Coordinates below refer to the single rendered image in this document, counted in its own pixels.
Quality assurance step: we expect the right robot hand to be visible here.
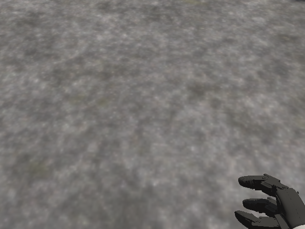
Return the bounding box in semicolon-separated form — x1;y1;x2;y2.
234;174;305;229

